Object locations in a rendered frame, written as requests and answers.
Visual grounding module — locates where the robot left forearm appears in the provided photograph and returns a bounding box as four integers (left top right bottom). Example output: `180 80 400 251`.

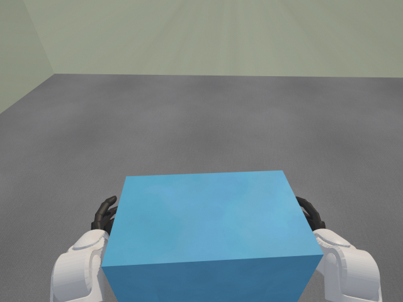
50 229 110 302

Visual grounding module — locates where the left robot hand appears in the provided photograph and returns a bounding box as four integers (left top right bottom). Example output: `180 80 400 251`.
91 196 118 236

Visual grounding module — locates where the robot right forearm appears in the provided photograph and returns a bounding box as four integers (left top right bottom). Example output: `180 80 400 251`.
313 228 382 302

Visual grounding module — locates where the carton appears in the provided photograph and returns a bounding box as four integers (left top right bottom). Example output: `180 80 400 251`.
101 171 324 302

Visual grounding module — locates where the right robot hand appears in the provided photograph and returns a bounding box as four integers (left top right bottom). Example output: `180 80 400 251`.
296 196 326 231

